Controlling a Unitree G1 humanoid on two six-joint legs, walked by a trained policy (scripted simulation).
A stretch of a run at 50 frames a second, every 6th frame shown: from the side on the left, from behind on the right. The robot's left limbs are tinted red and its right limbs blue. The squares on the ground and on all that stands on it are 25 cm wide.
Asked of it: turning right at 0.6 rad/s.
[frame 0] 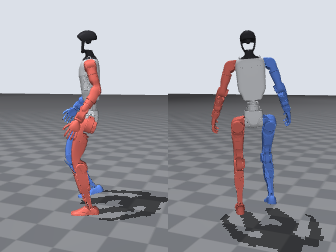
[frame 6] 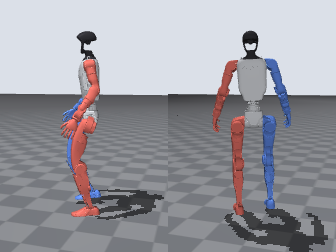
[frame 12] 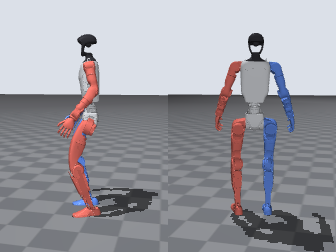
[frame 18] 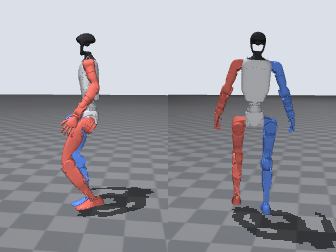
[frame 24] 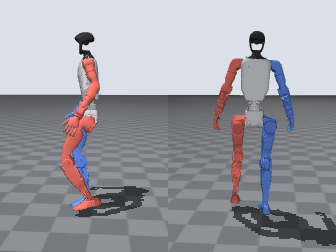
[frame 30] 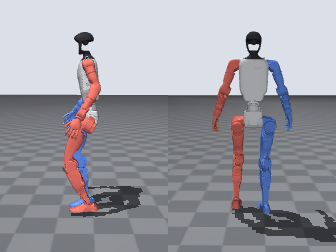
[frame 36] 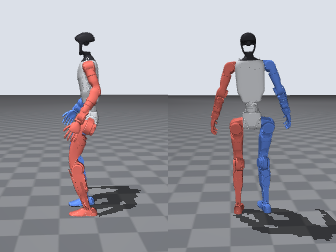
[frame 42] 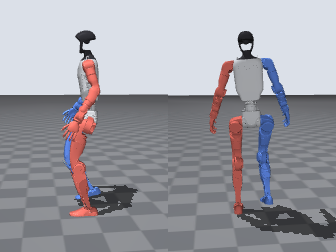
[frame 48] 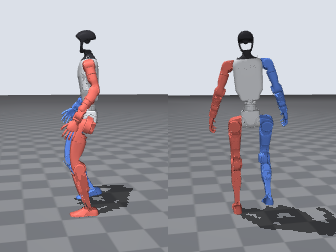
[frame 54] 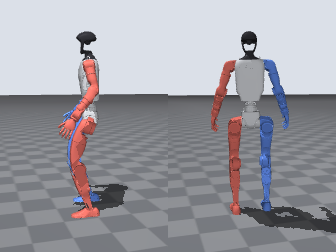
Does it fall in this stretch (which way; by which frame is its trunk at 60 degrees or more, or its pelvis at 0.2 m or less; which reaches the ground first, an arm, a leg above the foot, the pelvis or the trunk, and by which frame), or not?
no
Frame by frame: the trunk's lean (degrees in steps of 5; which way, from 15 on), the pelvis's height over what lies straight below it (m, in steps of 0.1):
0: 5, 0.8
6: 5, 0.8
12: 5, 0.8
18: 5, 0.8
24: 5, 0.8
30: 5, 0.8
36: 5, 0.8
42: 5, 0.8
48: 5, 0.8
54: 5, 0.8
